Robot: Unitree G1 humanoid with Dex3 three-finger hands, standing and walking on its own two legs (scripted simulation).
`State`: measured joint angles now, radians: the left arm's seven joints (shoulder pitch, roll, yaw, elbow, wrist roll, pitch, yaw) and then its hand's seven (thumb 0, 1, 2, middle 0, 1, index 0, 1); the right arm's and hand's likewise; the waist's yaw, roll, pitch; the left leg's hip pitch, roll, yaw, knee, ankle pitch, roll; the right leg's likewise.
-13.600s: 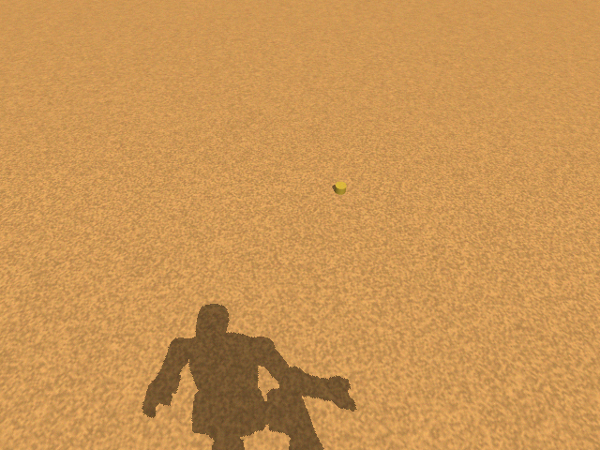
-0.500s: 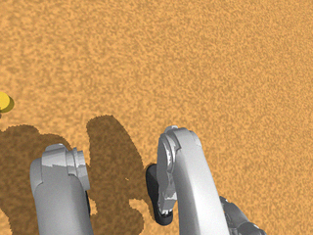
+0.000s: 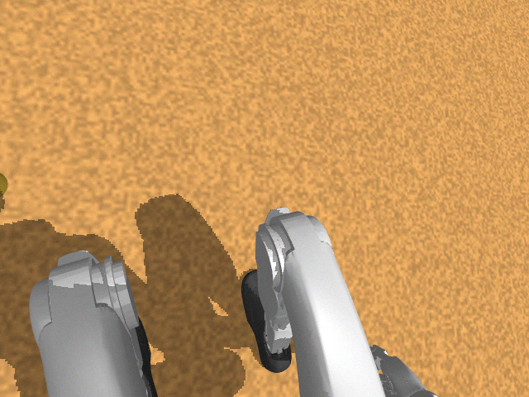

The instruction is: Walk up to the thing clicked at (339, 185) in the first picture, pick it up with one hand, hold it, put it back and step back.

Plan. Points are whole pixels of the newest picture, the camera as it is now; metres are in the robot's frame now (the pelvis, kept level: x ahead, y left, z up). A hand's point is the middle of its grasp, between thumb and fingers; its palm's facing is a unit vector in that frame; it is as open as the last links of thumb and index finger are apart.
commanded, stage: close in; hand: left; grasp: from above
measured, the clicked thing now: out of the picture +0.46 +0.35 -0.30
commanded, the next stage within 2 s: rest palm in 0.10 s
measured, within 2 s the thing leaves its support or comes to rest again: neither
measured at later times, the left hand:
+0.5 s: hand out of the picture +0.44 +0.34 -0.23, palm faces -0.45 -0.11 -0.88, open 14.0 cm
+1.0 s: hand out of the picture +0.44 +0.34 -0.26, palm faces -0.48 -0.15 -0.87, open 14.5 cm
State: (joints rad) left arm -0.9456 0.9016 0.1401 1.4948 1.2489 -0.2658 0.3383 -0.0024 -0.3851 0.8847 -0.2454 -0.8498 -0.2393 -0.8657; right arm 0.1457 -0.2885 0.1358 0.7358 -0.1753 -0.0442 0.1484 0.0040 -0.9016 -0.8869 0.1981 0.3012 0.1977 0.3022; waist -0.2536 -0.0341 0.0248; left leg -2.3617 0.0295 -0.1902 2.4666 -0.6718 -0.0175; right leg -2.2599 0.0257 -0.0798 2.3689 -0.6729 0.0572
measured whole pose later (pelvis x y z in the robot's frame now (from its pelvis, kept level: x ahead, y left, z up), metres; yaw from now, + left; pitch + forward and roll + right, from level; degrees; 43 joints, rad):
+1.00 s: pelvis +0.01 +0.01 -0.02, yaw -4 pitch +28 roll -14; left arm -0.97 1.05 0.19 1.70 1.33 -0.32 0.57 0.00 -0.58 1.02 -0.08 -0.95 -0.05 -0.99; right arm 0.06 -0.32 0.27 0.69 -0.30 -0.16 0.22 0.00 -0.91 -0.90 0.20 0.30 0.20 0.30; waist -0.33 -0.14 0.14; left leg -2.37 0.03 -0.27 2.58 -0.74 -0.02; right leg -2.23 0.05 -0.14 2.42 -0.71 0.08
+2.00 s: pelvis +0.01 +0.01 -0.02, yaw -6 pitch +26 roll -15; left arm -1.00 1.07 0.16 1.75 1.30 -0.26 0.64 0.00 -0.50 1.00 -0.11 -1.00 -0.10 -1.02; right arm 0.02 -0.35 0.31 0.68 -0.31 -0.23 0.26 0.00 -0.90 -0.90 0.20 0.30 0.20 0.30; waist -0.35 -0.16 0.16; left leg -2.37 0.03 -0.29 2.60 -0.74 -0.01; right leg -2.22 0.06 -0.16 2.41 -0.69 0.08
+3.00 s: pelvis +0.00 +0.01 -0.02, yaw -6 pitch +26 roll -15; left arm -0.98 1.09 0.14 1.73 1.28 -0.31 0.61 0.00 0.12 0.65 -0.41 -0.88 -0.50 -0.82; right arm 0.02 -0.34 0.34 0.66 -0.31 -0.20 0.24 0.00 -0.90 -0.89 0.20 0.30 0.20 0.30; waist -0.34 -0.17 0.18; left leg -2.35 0.03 -0.30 2.59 -0.73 -0.01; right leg -2.21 0.07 -0.16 2.40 -0.68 0.08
